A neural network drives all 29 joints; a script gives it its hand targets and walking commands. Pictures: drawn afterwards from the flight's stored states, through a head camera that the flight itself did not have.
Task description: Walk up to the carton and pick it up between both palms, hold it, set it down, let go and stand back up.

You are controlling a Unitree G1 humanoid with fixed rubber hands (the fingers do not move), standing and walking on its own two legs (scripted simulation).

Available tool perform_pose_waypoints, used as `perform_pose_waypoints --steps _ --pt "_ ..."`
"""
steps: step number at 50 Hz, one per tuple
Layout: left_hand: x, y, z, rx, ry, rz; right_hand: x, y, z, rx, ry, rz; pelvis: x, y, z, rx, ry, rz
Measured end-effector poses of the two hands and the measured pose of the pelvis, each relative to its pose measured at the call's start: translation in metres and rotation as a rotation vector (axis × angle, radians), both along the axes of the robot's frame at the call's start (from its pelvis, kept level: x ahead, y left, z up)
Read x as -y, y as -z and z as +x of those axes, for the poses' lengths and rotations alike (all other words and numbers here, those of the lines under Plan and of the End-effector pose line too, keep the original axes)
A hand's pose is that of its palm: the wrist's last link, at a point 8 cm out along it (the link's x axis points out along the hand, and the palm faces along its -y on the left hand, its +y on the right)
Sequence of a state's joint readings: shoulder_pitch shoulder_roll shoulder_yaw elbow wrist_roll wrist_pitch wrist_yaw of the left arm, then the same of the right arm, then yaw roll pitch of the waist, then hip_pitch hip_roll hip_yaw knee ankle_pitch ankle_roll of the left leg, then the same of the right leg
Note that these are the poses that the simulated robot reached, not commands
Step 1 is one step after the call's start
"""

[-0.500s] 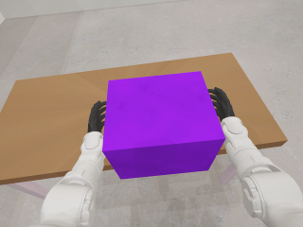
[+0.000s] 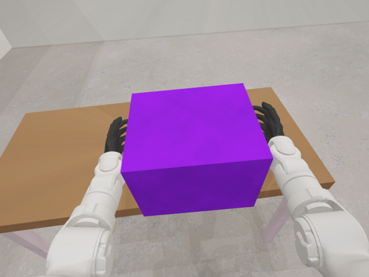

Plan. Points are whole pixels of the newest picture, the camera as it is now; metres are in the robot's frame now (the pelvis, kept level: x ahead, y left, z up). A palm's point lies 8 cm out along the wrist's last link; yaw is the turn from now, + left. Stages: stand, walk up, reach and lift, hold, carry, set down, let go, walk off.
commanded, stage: reach and lift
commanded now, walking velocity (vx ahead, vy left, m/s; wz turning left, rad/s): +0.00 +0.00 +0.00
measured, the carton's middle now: (193, 150) +0.41 +0.00 +0.04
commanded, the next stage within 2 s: hold in 1.68 s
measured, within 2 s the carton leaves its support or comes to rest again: neither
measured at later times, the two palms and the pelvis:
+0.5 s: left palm (109, 144) +0.37 +0.18 +0.12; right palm (282, 134) +0.37 -0.19 +0.13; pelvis +0.01 +0.00 +0.00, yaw -1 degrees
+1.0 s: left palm (103, 140) +0.36 +0.19 +0.15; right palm (287, 136) +0.35 -0.19 +0.14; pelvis -0.01 +0.01 +0.00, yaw -1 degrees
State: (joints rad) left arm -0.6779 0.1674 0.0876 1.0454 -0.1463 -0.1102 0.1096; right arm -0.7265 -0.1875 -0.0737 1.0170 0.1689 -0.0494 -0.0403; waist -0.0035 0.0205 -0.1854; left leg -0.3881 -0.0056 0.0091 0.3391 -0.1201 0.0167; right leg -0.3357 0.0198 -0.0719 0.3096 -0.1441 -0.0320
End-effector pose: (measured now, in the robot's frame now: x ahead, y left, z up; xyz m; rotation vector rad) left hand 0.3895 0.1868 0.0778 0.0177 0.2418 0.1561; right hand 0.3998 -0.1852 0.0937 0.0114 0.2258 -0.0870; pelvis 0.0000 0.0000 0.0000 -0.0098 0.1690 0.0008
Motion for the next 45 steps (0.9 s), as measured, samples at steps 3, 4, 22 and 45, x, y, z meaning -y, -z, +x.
perform_pose_waypoints --steps 3,4,22,45 --pt "-0.001 -0.002 -0.001 0.004 0.001 0.0 -0.001 -0.001 -0.002 0.003 0.006 0.006 -0.001 -0.001 0.003 0.014 -0.005 -0.001" --pt "-0.001 -0.003 -0.001 0.005 0.002 0.0 -0.001 -0.001 -0.002 0.004 0.008 0.008 -0.001 -0.001 0.004 0.019 -0.006 -0.002" --pt "0.004 -0.037 -0.012 0.035 0.035 0.012 0.004 -0.029 -0.024 0.028 0.042 -0.003 -0.002 -0.004 0.011 0.105 0.009 -0.004" --pt "0.001 -0.064 -0.031 0.039 0.068 0.0 0.002 -0.046 -0.052 0.03 0.06 0.001 -0.006 -0.004 -0.01 0.162 0.018 0.001"
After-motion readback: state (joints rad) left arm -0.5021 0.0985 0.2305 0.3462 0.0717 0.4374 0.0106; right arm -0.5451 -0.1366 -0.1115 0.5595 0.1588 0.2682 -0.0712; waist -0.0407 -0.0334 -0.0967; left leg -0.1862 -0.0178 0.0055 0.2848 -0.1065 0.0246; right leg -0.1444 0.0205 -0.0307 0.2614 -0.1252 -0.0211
